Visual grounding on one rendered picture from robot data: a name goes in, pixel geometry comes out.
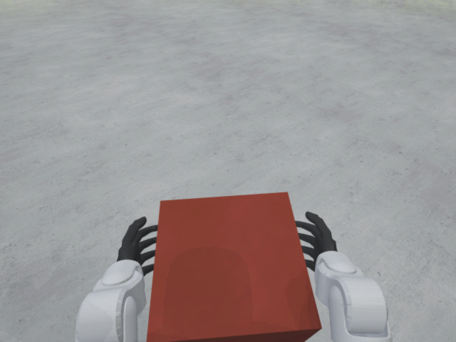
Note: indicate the carton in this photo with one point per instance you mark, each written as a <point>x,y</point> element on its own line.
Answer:
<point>230,269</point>

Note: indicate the left robot forearm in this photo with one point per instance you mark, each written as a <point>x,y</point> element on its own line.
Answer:
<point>110,312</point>

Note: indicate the right robot hand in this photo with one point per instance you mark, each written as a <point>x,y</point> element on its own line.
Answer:
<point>321,242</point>

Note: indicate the right robot forearm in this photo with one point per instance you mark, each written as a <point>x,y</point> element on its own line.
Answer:
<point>358,310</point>

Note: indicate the left robot hand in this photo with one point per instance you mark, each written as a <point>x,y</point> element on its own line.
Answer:
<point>132,247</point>

